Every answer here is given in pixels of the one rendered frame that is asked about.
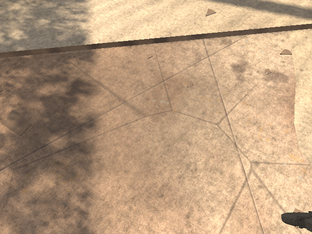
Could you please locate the robot right hand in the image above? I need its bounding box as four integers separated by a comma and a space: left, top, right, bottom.
281, 211, 312, 232

